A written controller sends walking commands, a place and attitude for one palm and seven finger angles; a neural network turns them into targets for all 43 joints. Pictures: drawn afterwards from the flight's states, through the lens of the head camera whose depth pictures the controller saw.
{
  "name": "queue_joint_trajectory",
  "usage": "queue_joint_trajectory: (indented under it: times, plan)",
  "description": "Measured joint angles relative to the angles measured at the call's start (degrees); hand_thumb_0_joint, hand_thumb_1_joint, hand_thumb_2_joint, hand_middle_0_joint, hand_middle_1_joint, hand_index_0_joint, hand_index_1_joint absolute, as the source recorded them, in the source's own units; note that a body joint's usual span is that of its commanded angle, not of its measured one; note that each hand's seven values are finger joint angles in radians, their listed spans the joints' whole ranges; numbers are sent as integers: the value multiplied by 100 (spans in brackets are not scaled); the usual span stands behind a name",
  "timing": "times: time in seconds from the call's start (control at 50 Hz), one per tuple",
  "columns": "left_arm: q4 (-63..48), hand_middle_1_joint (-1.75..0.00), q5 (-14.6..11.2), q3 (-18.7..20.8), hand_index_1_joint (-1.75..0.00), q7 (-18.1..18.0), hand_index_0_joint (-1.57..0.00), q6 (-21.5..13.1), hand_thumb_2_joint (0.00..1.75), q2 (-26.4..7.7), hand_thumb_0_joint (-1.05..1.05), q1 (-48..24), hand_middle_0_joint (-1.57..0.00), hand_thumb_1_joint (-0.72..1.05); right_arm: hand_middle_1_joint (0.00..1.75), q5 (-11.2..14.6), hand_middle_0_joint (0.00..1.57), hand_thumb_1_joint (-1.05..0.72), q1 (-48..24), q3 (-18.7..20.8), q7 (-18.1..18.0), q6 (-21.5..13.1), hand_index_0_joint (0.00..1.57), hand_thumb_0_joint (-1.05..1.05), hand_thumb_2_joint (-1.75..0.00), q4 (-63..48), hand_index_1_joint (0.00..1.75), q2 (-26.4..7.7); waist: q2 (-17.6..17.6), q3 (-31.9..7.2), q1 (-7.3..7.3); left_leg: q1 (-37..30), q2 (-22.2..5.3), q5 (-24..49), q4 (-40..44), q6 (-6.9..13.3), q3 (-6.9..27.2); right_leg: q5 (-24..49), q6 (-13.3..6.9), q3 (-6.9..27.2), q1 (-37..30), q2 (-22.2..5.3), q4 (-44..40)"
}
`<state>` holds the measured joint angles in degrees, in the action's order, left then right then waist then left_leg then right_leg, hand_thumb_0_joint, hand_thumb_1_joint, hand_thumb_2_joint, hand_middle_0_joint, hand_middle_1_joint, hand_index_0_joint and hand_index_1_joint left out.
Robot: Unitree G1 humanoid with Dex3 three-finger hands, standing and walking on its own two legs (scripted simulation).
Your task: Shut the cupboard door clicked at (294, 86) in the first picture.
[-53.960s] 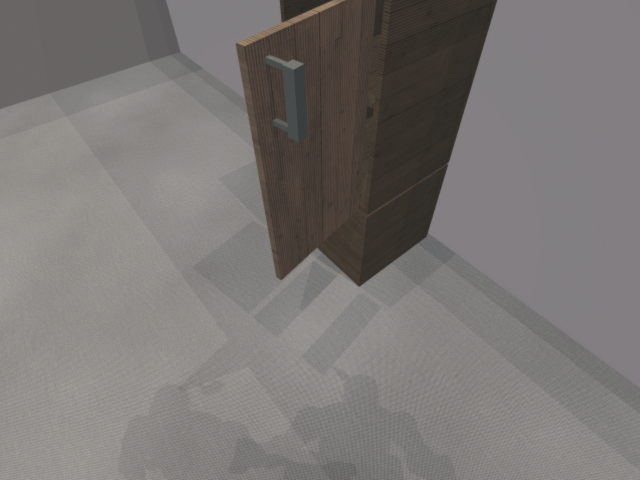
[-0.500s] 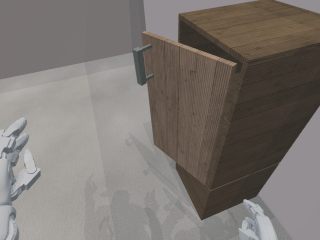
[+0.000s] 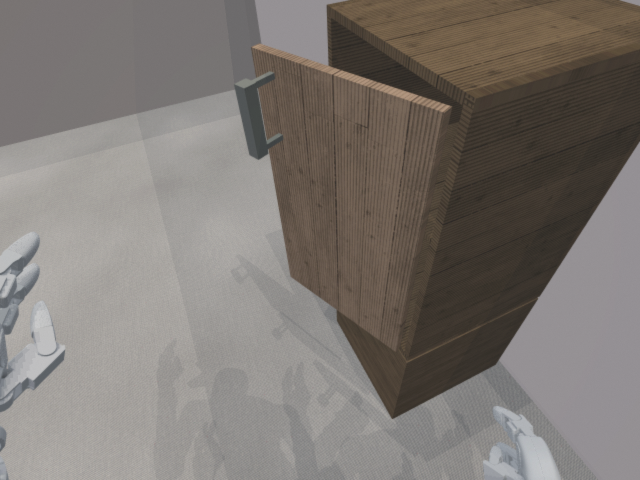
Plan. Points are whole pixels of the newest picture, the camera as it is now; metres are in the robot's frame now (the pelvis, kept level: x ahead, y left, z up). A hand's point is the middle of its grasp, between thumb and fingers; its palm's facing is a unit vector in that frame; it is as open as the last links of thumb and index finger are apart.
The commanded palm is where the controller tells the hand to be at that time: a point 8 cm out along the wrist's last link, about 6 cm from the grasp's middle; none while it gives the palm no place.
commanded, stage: step back with the hand held close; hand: left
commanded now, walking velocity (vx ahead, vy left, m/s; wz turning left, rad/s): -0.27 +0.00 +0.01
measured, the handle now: (262, 115) +0.62 +0.15 +0.15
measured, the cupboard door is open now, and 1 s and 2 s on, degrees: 24 24 24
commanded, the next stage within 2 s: stop stepping back and stand still in 0.84 s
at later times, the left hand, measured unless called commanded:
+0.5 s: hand out of the picture +0.09 +0.31 +0.15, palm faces +0.48 -0.75 -0.46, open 7.4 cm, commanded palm +0.02 +0.34 +0.18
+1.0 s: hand out of the picture -0.02 +0.34 +0.19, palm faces +0.48 -0.82 -0.32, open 7.4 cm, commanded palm -0.08 +0.37 +0.18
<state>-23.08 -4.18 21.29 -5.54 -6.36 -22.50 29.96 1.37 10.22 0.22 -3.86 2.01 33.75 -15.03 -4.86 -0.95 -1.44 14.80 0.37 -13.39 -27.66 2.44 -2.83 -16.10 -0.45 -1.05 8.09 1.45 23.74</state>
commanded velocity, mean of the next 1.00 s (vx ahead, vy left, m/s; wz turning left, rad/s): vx -0.29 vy -0.01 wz -0.05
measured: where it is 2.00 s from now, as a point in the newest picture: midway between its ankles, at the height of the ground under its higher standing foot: outside the picture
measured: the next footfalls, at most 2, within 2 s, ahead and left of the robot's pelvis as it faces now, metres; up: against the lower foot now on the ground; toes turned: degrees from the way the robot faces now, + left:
right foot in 1.08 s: -0.36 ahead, -0.05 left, +0.00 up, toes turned -5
left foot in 1.20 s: -0.12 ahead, +0.14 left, +0.00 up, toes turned -1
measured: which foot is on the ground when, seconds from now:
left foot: down 0.00-1.00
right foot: down 0.00-0.72, up 0.74-1.00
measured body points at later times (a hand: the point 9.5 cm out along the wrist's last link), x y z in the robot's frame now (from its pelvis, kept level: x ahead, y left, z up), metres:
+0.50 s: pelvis -0.10 +0.03 -0.02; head -0.09 +0.04 +0.43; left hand +0.06 +0.35 +0.18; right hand +0.08 -0.21 -0.09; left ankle +0.01 +0.09 -0.74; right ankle -0.04 -0.11 -0.74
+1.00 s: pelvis -0.21 +0.07 -0.01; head -0.21 +0.11 +0.44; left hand -0.05 +0.38 +0.20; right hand -0.01 -0.13 -0.07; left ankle -0.03 +0.12 -0.74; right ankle -0.37 -0.06 -0.69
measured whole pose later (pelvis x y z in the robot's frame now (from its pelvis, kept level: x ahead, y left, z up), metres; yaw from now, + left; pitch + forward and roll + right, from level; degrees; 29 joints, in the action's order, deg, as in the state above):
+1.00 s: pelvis -0.21 +0.07 -0.01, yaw +1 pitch +3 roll -6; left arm -33.2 -5.0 24.9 -8.0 -12.9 -24.4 26.1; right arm -0.4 9.1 -1.1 -1.4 -7.0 35.3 -8.6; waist -1.1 -3.3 -2.1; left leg 30.1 -4.5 3.6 -19.6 3.5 -9.0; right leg -34.0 -0.6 -4.4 8.6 5.6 43.1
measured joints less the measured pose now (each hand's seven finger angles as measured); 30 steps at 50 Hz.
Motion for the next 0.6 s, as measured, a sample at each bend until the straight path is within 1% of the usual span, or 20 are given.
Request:
queue_joint_trajectory:
  times: [0.08,0.2,0.26,0.34,0.38,0.46,0.54,0.56,0.6]
  plan:
    - [-170,-31,-16,-6,-31,-15,-21,11,90,-146,1,162,-21,89,30,31,20,-91,-16,68,-67,151,20,1,-90,-114,29,-19,78,-16,70,133,16,27,-86,41,-61,-6,42,51,191,-28,182]
    - [-287,-31,-42,199,-31,-112,-21,-67,90,-385,1,195,-22,88,30,50,20,-91,2,50,-112,223,20,1,-90,-258,29,59,249,-52,129,317,4,134,-201,97,-107,97,91,87,402,-28,333]
    - [-292,-31,-20,236,-31,-162,-21,-128,90,-371,1,159,-22,89,30,41,20,-91,56,14,-113,161,20,1,-90,-303,29,77,292,-75,142,432,-4,214,-255,141,-100,192,119,74,499,-23,358]
    - [-260,-31,82,263,-31,-201,-21,-266,90,-268,1,112,-21,89,30,28,20,-91,155,-32,-117,28,20,1,-90,-354,29,90,316,-62,149,648,6,299,-395,217,-72,266,159,38,700,-32,503]
    - [-224,-31,159,283,-31,-204,-21,-329,90,-216,1,52,-21,89,30,18,20,-91,210,-40,-121,-48,20,1,-90,-363,29,100,312,-10,156,779,14,296,-519,252,-36,222,183,53,816,-1,646]
    - [-244,-31,264,317,-31,-195,-21,-417,90,-148,1,-138,-21,89,30,-9,21,-90,331,-33,-106,-195,20,1,-90,-316,29,146,328,145,192,1038,44,238,-750,287,5,57,147,133,1035,77,977]
    - [-496,-31,260,388,-31,-197,-21,-532,90,-171,1,-134,-22,89,30,-33,21,-90,421,-35,-59,-285,20,1,-90,-184,30,212,372,242,209,1262,53,44,-950,265,-61,165,94,168,1188,82,1163]
    - [-564,-31,261,411,-31,-201,-21,-570,90,-168,1,-83,-22,89,30,-47,21,-90,435,-31,-38,-297,20,1,-90,-136,30,224,376,234,192,1321,51,-122,-1017,220,-82,172,83,168,1223,69,1181]
    - [-699,-31,245,433,-31,-245,-21,-643,90,-139,1,53,-22,88,30,-76,21,-90,448,-23,4,-310,20,1,-90,-30,30,233,382,178,129,1455,62,-586,-1183,40,-107,198,66,170,1295,30,1169]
